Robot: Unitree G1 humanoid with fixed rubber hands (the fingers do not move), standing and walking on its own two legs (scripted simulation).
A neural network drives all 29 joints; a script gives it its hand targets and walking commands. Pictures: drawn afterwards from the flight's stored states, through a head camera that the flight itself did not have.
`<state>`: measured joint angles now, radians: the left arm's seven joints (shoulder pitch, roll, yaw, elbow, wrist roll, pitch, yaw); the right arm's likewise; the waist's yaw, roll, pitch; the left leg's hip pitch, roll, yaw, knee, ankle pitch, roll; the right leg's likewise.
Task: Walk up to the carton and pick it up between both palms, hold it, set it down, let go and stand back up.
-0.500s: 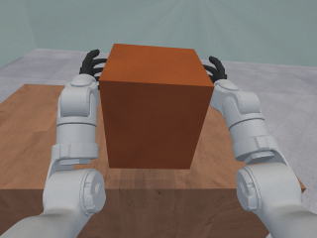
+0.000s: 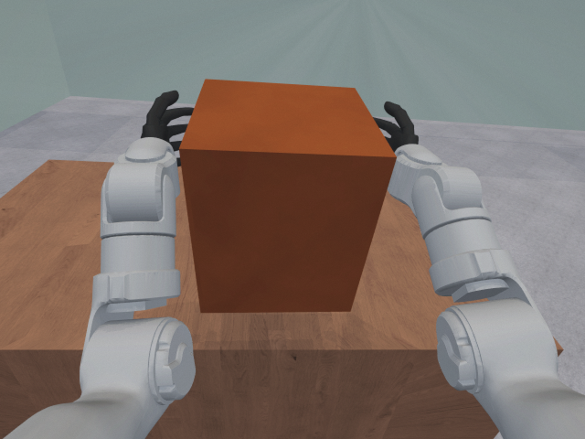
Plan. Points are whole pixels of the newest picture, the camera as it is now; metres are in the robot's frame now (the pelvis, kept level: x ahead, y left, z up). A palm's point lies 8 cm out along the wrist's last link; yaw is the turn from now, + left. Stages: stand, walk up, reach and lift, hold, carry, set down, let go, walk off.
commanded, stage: hold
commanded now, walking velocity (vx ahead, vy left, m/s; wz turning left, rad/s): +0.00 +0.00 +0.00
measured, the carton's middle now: (279, 197) +0.39 +0.01 +0.22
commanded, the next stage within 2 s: none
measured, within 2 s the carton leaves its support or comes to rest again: neither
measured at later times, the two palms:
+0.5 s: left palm (160, 156) +0.37 +0.16 +0.29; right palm (401, 148) +0.37 -0.14 +0.31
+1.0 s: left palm (166, 154) +0.38 +0.16 +0.29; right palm (397, 161) +0.38 -0.14 +0.29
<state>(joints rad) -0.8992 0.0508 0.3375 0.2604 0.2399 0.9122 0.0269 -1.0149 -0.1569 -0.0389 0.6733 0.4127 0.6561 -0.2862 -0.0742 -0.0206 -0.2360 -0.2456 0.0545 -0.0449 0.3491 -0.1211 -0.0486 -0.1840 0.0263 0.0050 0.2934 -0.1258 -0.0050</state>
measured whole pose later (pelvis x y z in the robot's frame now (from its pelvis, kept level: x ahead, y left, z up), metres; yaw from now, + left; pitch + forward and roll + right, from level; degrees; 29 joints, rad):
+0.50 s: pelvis +0.01 +0.00 +0.00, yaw +0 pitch +2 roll -1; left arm -0.84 0.05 0.32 0.25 0.24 0.88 0.01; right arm -1.01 -0.16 -0.04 0.62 0.42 0.71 -0.33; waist -0.07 -0.02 -0.27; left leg -0.25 0.05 -0.05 0.35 -0.13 -0.05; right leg -0.18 0.03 0.00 0.29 -0.14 -0.01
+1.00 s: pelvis +0.01 +0.00 +0.00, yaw +0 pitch +1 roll -1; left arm -0.91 0.05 0.34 0.32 0.24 0.86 0.02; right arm -1.02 -0.16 -0.04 0.68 0.39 0.65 -0.29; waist -0.07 -0.02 -0.22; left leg -0.25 0.05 -0.05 0.35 -0.13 -0.05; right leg -0.18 0.03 0.00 0.29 -0.13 0.00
